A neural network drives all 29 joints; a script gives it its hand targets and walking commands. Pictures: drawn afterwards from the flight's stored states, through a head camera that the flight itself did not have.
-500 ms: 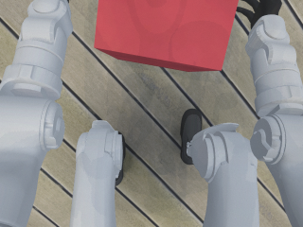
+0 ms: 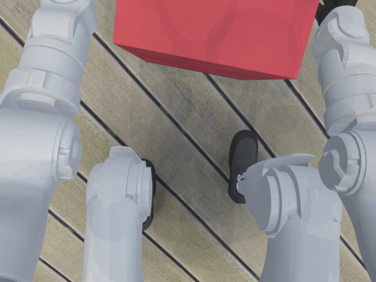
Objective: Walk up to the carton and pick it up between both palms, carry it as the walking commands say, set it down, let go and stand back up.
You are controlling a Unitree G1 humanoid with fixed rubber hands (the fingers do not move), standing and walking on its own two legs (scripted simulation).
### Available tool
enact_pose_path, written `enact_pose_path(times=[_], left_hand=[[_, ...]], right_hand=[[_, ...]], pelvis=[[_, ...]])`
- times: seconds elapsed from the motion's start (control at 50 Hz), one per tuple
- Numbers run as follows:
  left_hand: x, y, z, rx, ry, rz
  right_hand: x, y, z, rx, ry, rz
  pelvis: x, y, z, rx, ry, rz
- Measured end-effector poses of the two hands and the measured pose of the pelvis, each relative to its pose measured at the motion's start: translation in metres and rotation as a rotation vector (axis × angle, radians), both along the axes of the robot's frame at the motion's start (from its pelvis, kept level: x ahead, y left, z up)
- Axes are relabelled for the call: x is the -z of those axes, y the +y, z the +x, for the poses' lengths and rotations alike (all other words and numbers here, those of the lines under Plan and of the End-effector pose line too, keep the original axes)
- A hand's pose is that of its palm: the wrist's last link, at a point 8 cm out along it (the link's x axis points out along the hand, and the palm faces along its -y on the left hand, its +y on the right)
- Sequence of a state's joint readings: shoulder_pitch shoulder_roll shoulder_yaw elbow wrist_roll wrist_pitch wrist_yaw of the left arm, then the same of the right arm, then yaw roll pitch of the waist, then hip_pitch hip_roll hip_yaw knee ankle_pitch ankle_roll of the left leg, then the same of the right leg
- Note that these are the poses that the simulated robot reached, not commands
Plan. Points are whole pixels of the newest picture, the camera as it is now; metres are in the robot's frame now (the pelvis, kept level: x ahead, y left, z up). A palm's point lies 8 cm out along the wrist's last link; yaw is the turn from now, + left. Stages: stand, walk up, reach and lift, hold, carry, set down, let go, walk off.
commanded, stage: reach and lift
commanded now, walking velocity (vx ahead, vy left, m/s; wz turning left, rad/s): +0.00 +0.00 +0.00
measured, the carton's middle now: (210, 5) +0.55 -0.04 -0.24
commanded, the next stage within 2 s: none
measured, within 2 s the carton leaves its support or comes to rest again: leaves its support in 1.22 s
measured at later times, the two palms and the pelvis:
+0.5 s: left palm out of the picture +0.57 +0.13 -0.17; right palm (324, 5) +0.54 -0.21 -0.18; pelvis +0.00 +0.00 +0.01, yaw +0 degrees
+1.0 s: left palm out of the picture +0.57 +0.12 -0.17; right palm out of the picture +0.54 -0.21 -0.17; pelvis +0.00 +0.00 -0.01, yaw +0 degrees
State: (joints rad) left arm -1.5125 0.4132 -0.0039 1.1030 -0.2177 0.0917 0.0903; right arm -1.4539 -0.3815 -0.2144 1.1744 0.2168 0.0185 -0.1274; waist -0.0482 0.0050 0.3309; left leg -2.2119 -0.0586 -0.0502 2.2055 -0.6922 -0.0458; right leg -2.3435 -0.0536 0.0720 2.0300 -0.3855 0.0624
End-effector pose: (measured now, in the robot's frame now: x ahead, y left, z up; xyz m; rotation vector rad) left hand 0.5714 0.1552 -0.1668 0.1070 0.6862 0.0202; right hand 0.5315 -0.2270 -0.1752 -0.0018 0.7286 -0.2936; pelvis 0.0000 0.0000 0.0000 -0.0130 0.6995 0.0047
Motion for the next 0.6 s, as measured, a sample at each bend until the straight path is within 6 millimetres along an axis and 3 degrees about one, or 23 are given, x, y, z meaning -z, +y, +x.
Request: enact_pose_path(times=[0.16,0.38,0.6], left_hand=[[-0.003,-0.005,0.000,0.011,0.005,-0.007],[0.000,-0.030,0.001,0.045,0.000,-0.027],[0.000,-0.032,-0.002,0.060,0.002,-0.022]], right_hand=[[-0.002,0.005,0.000,-0.015,0.002,0.005],[0.001,0.019,0.004,-0.034,-0.002,0.007],[0.000,0.020,0.004,-0.033,-0.003,-0.003]], pelvis=[[-0.003,-0.001,-0.001,-0.002,0.007,0.001],[-0.004,-0.001,-0.002,0.002,0.000,0.003],[-0.007,-0.002,-0.004,0.005,-0.009,0.008]])
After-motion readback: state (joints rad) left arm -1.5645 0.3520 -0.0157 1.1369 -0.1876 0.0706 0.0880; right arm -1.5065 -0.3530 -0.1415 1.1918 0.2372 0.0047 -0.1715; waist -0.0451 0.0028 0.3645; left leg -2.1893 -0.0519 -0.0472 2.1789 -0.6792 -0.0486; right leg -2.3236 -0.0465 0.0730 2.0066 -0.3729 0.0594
